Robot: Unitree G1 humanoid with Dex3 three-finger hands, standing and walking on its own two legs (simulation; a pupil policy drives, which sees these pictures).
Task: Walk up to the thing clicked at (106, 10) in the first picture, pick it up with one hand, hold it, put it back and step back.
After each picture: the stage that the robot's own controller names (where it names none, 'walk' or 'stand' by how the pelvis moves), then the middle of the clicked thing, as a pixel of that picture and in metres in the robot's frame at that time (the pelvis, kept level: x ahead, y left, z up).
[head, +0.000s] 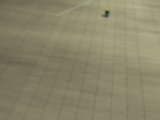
stand; (107, 12) +2.13 -0.42 -0.72
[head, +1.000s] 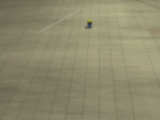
walk; (89, 24) +2.02 +0.00 -0.69
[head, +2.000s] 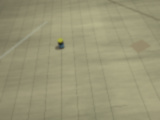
walk; (60, 43) +1.38 +0.33 -0.72
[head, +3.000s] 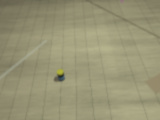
walk; (60, 75) +0.92 +0.26 -0.72
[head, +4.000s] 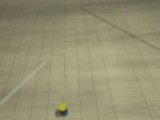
walk; (63, 109) +0.58 +0.20 -0.71
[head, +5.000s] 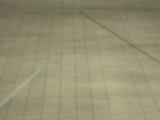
stand; out of the picture +0.44 +0.16 -0.71
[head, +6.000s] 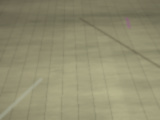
stand; out of the picture +0.39 +0.17 -0.72
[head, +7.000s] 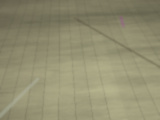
stand; out of the picture +0.42 +0.19 -0.73
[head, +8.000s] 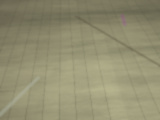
stand; out of the picture +0.41 +0.18 -0.73
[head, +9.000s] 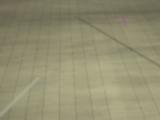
stand; out of the picture +0.40 +0.18 -0.73
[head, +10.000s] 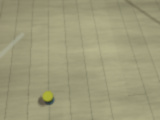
go down; (48, 98) +0.44 +0.18 -0.57
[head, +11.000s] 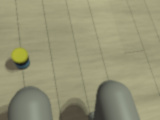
go down; (21, 59) +0.48 +0.23 -0.30
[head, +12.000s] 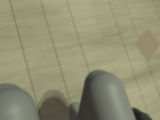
close in; out of the picture +0.46 +0.25 -0.26
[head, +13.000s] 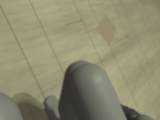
close; out of the picture +0.46 +0.28 -0.23
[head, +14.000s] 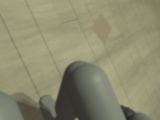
close; out of the picture +0.44 +0.27 -0.23
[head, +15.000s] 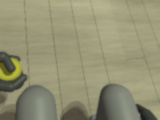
lift; (11, 75) +0.35 +0.24 -0.09
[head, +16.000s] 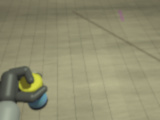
hold; (34, 92) +0.33 +0.16 +0.04
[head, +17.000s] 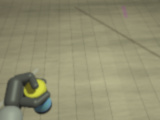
hold; (39, 97) +0.32 +0.16 +0.00
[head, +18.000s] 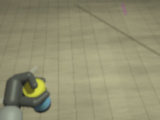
hold; (38, 96) +0.32 +0.16 -0.01
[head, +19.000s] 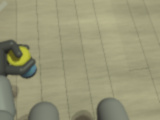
crouch; (23, 63) +0.42 +0.19 -0.09
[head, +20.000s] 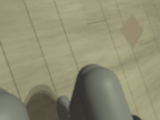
lower; out of the picture +0.44 +0.29 -0.23
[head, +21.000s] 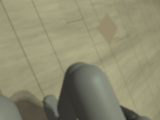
lower; out of the picture +0.44 +0.30 -0.24
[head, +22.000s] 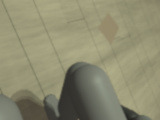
lower; out of the picture +0.44 +0.29 -0.24
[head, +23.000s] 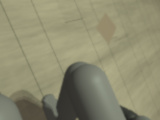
lower; out of the picture +0.44 +0.29 -0.24
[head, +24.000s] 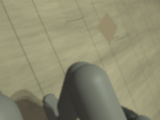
loosen; out of the picture +0.44 +0.29 -0.24
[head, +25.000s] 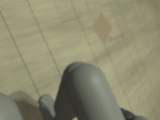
withdraw; out of the picture +0.44 +0.28 -0.24
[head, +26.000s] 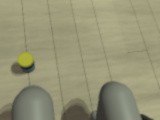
walk; (26, 63) +0.46 +0.22 -0.31
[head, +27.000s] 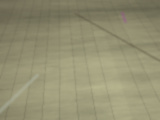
stand; out of the picture +0.39 +0.15 -0.66
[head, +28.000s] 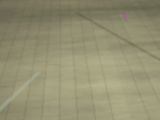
stand; out of the picture +0.41 +0.17 -0.67
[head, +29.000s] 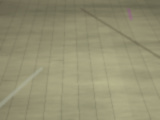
stand; out of the picture +0.41 +0.16 -0.68
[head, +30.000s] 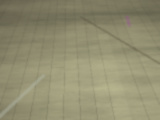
walk; out of the picture +0.42 +0.16 -0.72
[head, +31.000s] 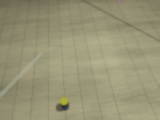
walk; (64, 103) +0.56 +0.16 -0.71
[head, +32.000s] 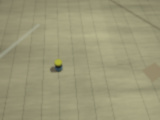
walk; (58, 65) +0.86 +0.14 -0.70
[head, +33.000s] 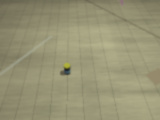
stand; (67, 68) +1.03 +0.16 -0.71
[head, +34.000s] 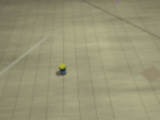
stand; (62, 69) +1.03 +0.20 -0.73
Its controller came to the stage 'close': yes
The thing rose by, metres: 0.70
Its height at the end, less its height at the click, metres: +0.00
